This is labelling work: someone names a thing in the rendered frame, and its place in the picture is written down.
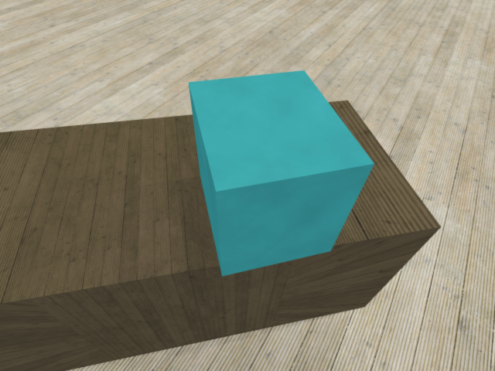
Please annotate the pedestal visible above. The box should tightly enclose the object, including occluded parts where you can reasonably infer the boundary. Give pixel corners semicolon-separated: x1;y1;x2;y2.
0;100;441;371

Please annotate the carton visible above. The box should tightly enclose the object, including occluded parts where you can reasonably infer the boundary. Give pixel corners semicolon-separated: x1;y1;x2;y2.
189;70;374;277

